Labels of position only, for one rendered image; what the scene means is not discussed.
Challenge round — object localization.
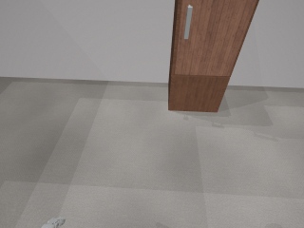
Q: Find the handle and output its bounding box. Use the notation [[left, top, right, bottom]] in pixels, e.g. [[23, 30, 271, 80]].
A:
[[183, 5, 193, 39]]

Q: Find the robot left hand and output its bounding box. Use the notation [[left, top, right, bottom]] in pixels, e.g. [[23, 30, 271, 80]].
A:
[[41, 217, 66, 228]]

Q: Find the cupboard door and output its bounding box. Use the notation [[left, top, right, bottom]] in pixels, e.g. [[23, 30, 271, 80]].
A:
[[175, 0, 257, 77]]

